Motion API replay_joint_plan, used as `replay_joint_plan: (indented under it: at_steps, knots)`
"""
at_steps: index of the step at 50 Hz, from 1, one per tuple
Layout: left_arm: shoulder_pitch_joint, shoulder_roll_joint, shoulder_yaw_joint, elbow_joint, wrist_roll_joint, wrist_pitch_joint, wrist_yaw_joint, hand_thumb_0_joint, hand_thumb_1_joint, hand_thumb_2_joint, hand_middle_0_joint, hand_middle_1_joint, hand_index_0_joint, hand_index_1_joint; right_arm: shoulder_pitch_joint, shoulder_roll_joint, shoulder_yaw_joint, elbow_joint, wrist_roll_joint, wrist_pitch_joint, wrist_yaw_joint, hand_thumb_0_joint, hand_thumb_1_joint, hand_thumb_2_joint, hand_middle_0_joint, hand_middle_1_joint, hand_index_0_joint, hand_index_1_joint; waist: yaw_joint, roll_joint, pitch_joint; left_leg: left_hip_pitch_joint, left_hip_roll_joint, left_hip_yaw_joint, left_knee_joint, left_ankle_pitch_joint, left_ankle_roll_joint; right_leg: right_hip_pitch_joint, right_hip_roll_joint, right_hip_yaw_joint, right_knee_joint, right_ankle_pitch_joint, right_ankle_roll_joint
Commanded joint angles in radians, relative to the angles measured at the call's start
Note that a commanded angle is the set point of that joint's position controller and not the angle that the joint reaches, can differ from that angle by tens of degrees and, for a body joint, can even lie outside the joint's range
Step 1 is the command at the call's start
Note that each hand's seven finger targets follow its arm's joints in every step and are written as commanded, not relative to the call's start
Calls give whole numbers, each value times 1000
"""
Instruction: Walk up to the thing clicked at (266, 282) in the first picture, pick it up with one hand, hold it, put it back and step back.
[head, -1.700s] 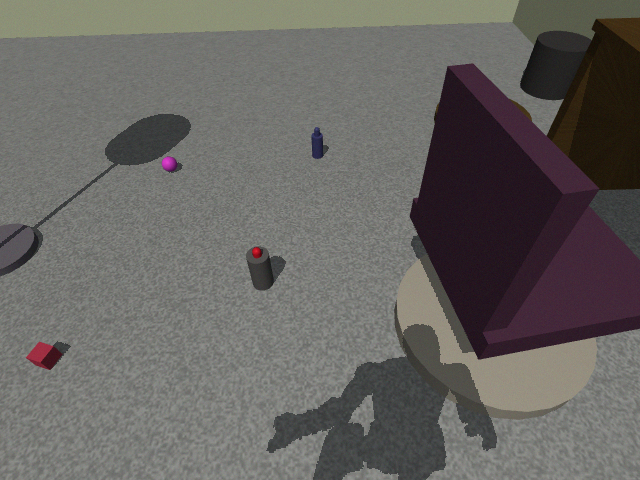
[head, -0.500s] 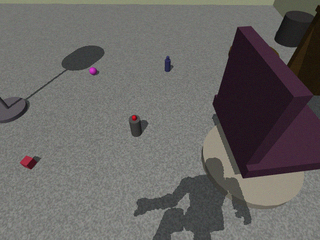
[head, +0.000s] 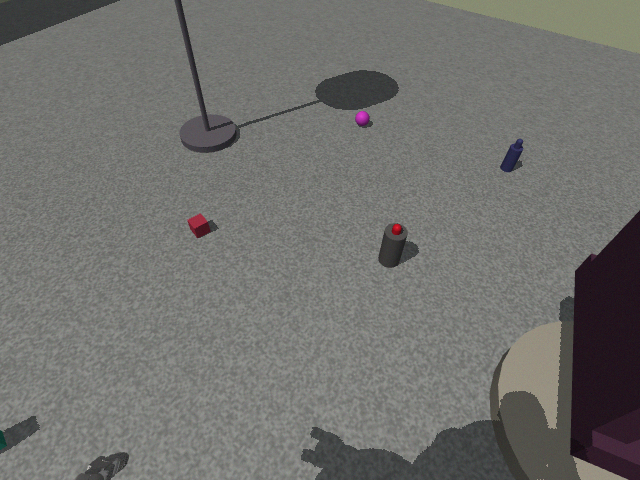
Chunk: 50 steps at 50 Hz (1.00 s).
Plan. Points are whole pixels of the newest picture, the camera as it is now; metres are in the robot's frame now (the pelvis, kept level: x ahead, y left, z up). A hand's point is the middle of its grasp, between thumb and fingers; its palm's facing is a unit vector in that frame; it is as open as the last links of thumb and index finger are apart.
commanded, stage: walk up
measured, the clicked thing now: (393, 243) +1.01 -0.24 -0.66
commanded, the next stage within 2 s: none
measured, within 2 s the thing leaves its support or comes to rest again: neither
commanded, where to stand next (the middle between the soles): +0.07 +0.04 m, yaw +90 degrees
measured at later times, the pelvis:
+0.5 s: pelvis +0.02 -0.06 +0.01, yaw +30 degrees
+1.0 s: pelvis +0.04 -0.03 -0.01, yaw +54 degrees
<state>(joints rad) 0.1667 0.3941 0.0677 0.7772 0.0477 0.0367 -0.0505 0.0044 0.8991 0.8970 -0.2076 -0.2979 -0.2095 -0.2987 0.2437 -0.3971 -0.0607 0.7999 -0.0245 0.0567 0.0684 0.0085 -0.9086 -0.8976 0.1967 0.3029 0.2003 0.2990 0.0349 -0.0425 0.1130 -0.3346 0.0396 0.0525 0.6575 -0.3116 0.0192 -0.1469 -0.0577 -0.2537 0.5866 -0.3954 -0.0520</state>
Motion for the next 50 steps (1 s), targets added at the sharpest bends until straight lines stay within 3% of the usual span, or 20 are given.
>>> replay_joint_plan:
  at_steps: [1, 2, 3, 6, 12, 15, 16, 17, 18, 19, 23, 29, 34, 37, 38, 39, 40, 41, 44, 50]
  knots:
    - [-6, 199, 54, -120, -20, -21, 7, 0, 900, 900, -200, -300, -200, -300, 126, -206, -81, -90, -12, -42, -40, 0, -900, -900, 200, 300, 200, 300, -75, 129, -187, 308, -25, -100, -258, -5, 95, -152, -153, 67, 289, 296, 3]
    - [-7, 126, 35, -151, -28, -20, 1, 0, 900, 900, -200, -300, -200, -300, 109, -331, -109, -125, -20, -45, -52, 0, -900, -900, 200, 300, 200, 300, -66, 396, -158, 395, 209, -574, -323, 68, 227, -462, 65, 43, 483, -177, 82]
    - [-79, 186, 52, -171, -27, -26, 5, 0, 900, 900, -200, -300, -200, -300, 118, -372, -121, -143, -10, -47, -52, 0, -900, -900, 200, 300, 200, 300, -93, 331, -149, 276, 320, -819, -397, 70, 348, -438, 30, 282, 532, -287, 62]
    - [-2, 206, 52, -128, -33, -40, 4, 0, 900, 900, -200, -300, -200, -300, 14, -260, -79, -191, 3, -44, -61, 0, -900, -900, 200, 300, 200, 300, -31, 157, -136, 231, 171, -491, -336, 59, 228, -393, -22, 298, 431, -152, 48]
    - [50, 179, 61, -129, -42, -41, 32, 0, 900, 900, -200, -300, -200, -300, 14, -246, -89, -253, -29, -31, -37, 0, -900, -900, 200, 300, 200, 300, -37, 239, -133, 23, 69, -475, -279, 324, 174, -177, 95, 223, 204, -81, 56]
    - [144, 169, 69, -106, -44, -57, 53, 0, 900, 900, -200, -300, -200, -300, -61, -231, -88, -299, -23, -22, -29, 0, -900, -900, 200, 300, 200, 300, 32, 184, -191, -71, 2, -460, -159, 281, 115, 27, 107, 238, -58, 101, 28]
    - [189, 219, 88, -98, -36, -61, 63, 0, 900, 900, -200, -300, -200, -300, -78, -179, -69, -316, -18, -19, -29, 0, -900, -900, 200, 300, 200, 300, 77, 57, -187, -211, -72, -395, -57, 78, 69, 149, 32, 316, -200, 109, 13]
    - [177, 323, 104, -110, -16, -65, 67, 0, 900, 900, -200, -300, -200, -300, -25, -115, -55, -314, -7, -16, -31, 0, -900, -900, 200, 300, 200, 300, 62, -226, -151, -338, -195, -243, 168, -176, 4, 150, -253, 630, -357, 8, -29]
    - [51, 353, 112, -149, -6, -60, 69, 0, 900, 900, -200, -300, -200, -300, 48, -173, -71, -281, -23, -8, -42, 0, -900, -900, 200, 300, 200, 300, 14, -196, -130, -319, -101, -193, 327, -208, -37, -29, -454, 777, -424, -176, -130]
    - [-19, 337, 104, -166, -7, -67, 66, 0, 900, 900, -200, -300, -200, -300, 46, -242, -93, -253, -17, 0, -39, 0, -900, -900, 200, 300, 200, 300, -21, -117, -76, -254, -55, -207, 416, -182, -35, -131, -451, 745, -415, -186, -184]
    - [1, 247, 89, -120, -6, -90, 64, 0, 900, 900, -200, -300, -200, -300, 62, -205, -81, -203, -14, -8, 10, 0, -900, -900, 200, 300, 200, 300, -25, -121, -66, -264, -16, -148, 421, 25, -25, -3, -222, 343, -285, 141, -55]
    - [118, 278, 101, -133, 1, -89, 43, 0, 900, 900, -200, -300, -200, -300, -69, -186, -69, -223, -6, -9, 16, 0, -900, -900, 200, 300, 200, 300, 69, -140, -46, -274, 14, -55, 224, -14, -40, 122, -277, 259, -285, 216, -68]
    - [68, 306, 105, -165, 8, -77, 23, 0, 900, 900, -200, -300, -200, -300, -17, -176, -72, -204, 6, -23, 8, 0, -900, -900, 200, 300, 200, 300, 32, -153, -103, -86, 13, 26, 69, -53, -12, 22, -329, 151, -199, 236, -117]
    - [87, 292, 90, -166, -7, -62, 13, 0, 900, 900, -200, -300, -200, -300, 73, -205, -89, -176, 3, -41, -10, 0, -900, -900, 200, 300, 200, 300, -19, -48, -154, 125, -52, 52, -133, -39, 24, -86, -300, 77, 22, 169, -68]
    - [119, 251, 76, -167, -18, -58, 10, 0, 900, 900, -200, -300, -200, -300, 153, -245, -105, -152, -10, -47, -24, 0, -900, -900, 200, 300, 200, 300, -56, 65, -215, 265, -75, -25, -192, -87, 71, -159, -246, 44, 232, 185, -21]
    - [154, 188, 57, -176, -28, -53, 6, 0, 900, 900, -200, -300, -200, -300, 161, -325, -126, -173, -26, -50, -40, 0, -900, -900, 200, 300, 200, 300, -59, 279, -173, 336, 77, -327, -323, -150, 147, -375, -124, 8, 463, -50, 42]
    - [66, 196, 52, -221, -31, -57, 5, 0, 900, 900, -200, -300, -200, -300, 152, -414, -140, -203, -25, -56, -48, 0, -900, -900, 200, 300, 200, 300, -81, 348, -154, 290, 284, -776, -381, -85, 293, -557, 4, 134, 520, -252, 89]
    - [12, 264, 64, -212, -23, -61, 15, 0, 900, 900, -200, -300, -200, -300, 136, -393, -140, -200, -10, -57, -49, 0, -900, -900, 200, 300, 200, 300, -84, 234, -100, 220, 303, -758, -377, -32, 329, -529, -54, 259, 564, -240, 67]
    - [161, 264, 47, -124, -37, -53, 15, 0, 900, 900, -200, -300, -200, -300, 40, -289, -92, -219, 7, -69, -70, 0, -900, -900, 200, 300, 200, 300, -22, 199, -109, 163, 139, -413, -247, 23, 209, -448, -83, 284, 455, -101, 50]
    - [147, 224, 44, -136, -33, -72, 39, 0, 900, 900, -200, -300, -200, -300, 73, -287, -93, -242, -6, -77, -70, 0, -900, -900, 200, 300, 200, 300, -33, 211, -102, -6, 118, -459, -143, 466, 217, -285, -1, 232, 301, -75, 31]
